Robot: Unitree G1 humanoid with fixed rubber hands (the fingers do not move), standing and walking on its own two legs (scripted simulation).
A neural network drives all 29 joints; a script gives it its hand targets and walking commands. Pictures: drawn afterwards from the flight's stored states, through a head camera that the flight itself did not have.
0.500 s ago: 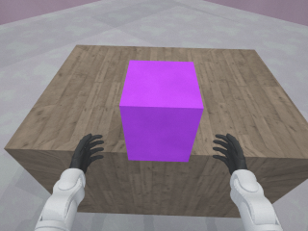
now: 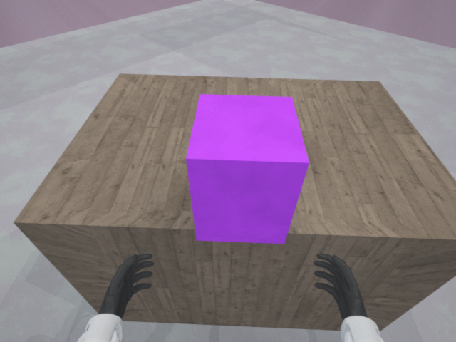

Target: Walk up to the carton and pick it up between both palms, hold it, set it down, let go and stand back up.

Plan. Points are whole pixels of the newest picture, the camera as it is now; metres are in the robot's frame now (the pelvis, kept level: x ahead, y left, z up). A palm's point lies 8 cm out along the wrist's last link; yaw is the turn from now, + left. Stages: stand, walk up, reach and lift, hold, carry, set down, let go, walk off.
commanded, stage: let go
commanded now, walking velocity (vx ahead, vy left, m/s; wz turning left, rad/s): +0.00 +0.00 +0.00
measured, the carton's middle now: (243, 170) +0.47 -0.02 +0.05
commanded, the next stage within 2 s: stand in 0.66 s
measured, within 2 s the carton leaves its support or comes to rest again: neither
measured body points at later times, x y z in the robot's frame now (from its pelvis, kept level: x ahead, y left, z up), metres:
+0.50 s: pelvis +0.04 +0.00 -0.01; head +0.07 +0.01 +0.44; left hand +0.20 +0.23 -0.11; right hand +0.21 -0.23 -0.10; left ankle -0.01 +0.10 -0.75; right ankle +0.02 -0.11 -0.75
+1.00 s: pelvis +0.03 +0.00 -0.01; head +0.02 +0.01 +0.44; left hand +0.08 +0.26 -0.15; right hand +0.09 -0.24 -0.14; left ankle -0.01 +0.10 -0.75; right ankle +0.02 -0.11 -0.75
